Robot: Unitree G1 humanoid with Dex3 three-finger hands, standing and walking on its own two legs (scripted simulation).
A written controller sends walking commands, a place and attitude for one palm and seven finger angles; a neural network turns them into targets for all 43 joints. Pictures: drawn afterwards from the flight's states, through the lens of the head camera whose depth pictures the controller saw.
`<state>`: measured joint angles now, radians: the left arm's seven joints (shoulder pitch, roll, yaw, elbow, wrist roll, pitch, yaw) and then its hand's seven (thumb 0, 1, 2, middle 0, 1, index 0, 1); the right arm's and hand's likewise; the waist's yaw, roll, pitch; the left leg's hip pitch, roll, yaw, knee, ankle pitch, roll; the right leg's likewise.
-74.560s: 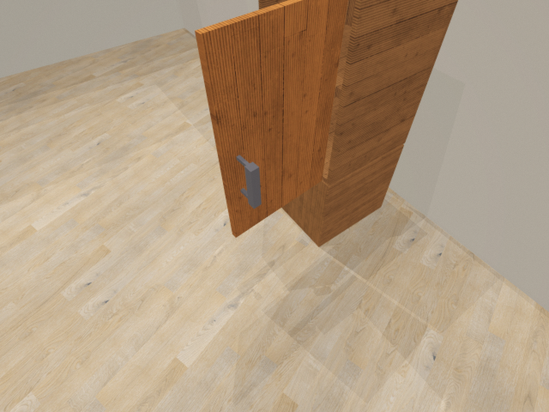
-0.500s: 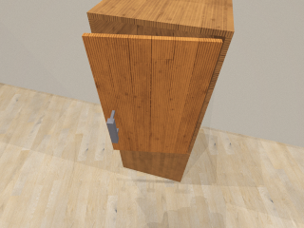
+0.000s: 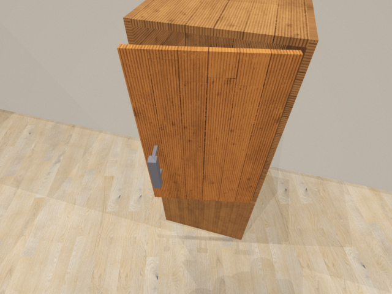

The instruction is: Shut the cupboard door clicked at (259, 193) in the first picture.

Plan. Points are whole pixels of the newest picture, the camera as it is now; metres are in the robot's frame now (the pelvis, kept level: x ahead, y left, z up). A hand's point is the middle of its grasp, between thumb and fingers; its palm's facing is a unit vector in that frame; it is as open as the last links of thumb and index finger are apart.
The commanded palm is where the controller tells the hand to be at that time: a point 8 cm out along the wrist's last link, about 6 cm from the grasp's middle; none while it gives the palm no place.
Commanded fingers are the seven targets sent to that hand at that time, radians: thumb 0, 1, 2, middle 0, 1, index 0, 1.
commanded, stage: look again from close up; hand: left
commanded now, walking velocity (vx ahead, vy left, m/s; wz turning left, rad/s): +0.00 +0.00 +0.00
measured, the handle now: (156, 167) +0.48 +0.15 -0.10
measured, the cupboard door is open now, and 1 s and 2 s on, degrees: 12 12 12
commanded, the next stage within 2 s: raise the hand and make a fist in 0.28 s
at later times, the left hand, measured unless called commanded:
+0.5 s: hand out of the picture +0.13 +0.22 -0.08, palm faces +0.22 -0.95 -0.20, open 7.4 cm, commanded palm +0.10 +0.26 -0.07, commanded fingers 0.00 0.90 0.90 -0.31 -0.42 -0.31 -0.42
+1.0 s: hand out of the picture +0.13 +0.19 -0.07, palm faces -0.02 -1.00 -0.05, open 5.2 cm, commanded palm +0.11 +0.24 -0.07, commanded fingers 0.00 0.90 0.90 -0.77 -0.92 -0.77 -0.92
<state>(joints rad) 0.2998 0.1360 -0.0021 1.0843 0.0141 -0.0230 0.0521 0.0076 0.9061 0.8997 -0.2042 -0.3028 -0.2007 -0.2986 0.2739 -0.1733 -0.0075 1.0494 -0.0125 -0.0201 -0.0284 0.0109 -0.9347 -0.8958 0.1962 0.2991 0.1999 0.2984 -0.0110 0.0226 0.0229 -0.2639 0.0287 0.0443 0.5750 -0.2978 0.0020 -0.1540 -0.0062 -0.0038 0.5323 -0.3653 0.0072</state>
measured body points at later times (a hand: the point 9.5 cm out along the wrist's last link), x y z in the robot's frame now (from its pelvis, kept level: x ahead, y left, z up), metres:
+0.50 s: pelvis -0.01 +0.01 -0.01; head +0.01 +0.01 +0.44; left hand +0.12 +0.27 -0.07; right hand +0.06 -0.24 -0.13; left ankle +0.01 +0.12 -0.73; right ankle -0.04 -0.12 -0.72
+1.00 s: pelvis -0.08 -0.02 -0.12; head -0.01 -0.01 +0.32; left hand +0.13 +0.24 -0.06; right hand +0.14 -0.23 -0.19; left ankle +0.00 +0.12 -0.73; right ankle -0.05 -0.12 -0.73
